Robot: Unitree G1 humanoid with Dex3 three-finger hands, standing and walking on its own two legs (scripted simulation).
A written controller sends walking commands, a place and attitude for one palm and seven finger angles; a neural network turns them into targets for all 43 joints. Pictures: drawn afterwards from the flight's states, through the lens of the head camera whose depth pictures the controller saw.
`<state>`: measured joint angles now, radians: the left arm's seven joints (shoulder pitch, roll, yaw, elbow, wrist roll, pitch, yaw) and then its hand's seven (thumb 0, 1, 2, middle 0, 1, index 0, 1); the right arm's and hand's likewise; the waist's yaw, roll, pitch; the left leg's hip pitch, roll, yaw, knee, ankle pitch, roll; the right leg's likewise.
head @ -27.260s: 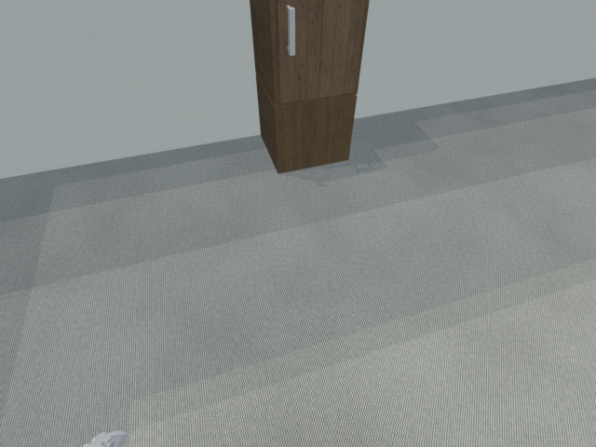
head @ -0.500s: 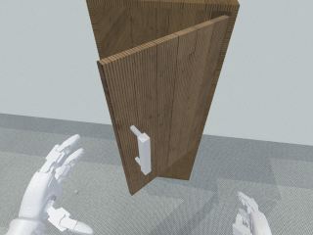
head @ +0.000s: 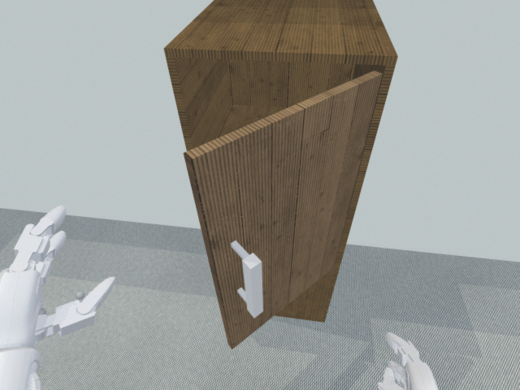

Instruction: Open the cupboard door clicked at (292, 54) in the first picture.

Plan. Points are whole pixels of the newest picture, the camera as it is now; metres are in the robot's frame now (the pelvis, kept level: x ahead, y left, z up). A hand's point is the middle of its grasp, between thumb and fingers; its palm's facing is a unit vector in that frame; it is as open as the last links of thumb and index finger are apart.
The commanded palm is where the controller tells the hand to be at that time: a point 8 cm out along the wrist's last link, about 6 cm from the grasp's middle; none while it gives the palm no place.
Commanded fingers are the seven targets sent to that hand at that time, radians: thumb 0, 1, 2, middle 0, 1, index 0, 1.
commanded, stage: draw the hand back to the body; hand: left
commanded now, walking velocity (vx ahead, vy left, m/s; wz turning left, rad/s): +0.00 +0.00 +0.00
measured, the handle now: (246, 280) +0.32 +0.06 -0.02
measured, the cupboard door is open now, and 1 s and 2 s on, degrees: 47 47 47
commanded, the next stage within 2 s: step back with the hand held close in 0.54 s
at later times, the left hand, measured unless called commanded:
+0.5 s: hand (67, 290) +0.18 +0.24 +0.16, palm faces +0.43 -0.81 -0.39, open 7.5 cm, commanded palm +0.14 +0.28 +0.18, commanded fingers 0.00 0.90 0.90 -0.20 -0.30 -0.20 -0.30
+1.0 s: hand (78, 290) +0.18 +0.23 +0.16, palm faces +0.33 -0.82 -0.46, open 7.4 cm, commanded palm +0.12 +0.28 +0.18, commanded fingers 0.00 0.90 0.90 -0.20 -0.30 -0.20 -0.30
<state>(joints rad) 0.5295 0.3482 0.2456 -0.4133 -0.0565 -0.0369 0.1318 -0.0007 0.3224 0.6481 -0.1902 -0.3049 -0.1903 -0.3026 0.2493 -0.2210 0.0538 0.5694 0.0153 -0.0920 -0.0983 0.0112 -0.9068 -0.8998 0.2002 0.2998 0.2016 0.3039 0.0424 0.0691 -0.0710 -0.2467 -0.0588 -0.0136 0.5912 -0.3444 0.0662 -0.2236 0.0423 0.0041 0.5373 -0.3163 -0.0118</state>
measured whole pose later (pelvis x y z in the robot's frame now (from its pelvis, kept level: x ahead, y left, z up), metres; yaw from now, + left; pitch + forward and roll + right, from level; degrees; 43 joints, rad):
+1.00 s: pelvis -0.03 -0.02 +0.01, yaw -3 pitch +0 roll -1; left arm 0.54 0.40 0.37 -0.45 -0.03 -0.13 0.13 0.01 0.89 0.90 -0.22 -0.31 -0.22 -0.30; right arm 0.20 -0.24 -0.02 0.57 0.01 -0.01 -0.09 0.01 -0.91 -0.90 0.20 0.30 0.20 0.30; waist -0.02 0.01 0.00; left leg -0.23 -0.02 0.02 0.47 -0.24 0.04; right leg -0.22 0.08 0.04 0.40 -0.18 -0.03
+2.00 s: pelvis -0.25 +0.01 -0.01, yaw -4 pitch +5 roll -1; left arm 0.51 0.48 0.45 -0.62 -0.07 -0.22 0.15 0.01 0.89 0.90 -0.21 -0.31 -0.21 -0.30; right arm 0.10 -0.18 0.01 0.58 -0.01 -0.14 -0.05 0.01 -0.91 -0.90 0.20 0.30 0.20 0.30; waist 0.05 -0.08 -0.01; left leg -0.59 0.02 0.14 0.33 0.06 0.01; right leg -0.09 0.05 -0.02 0.46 -0.52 -0.08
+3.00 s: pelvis -0.31 +0.04 +0.00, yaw -7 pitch +0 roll -1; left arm 0.50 0.41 0.43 -0.46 -0.03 -0.21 0.17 0.01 0.89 0.90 -0.22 -0.31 -0.22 -0.30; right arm 0.19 -0.18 0.02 0.61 0.00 -0.13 -0.06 0.01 -0.91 -0.90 0.20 0.30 0.20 0.30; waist 0.01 -0.01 -0.02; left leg -0.19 0.04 0.07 0.53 -0.33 0.00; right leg -0.24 0.01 -0.09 0.50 -0.26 -0.03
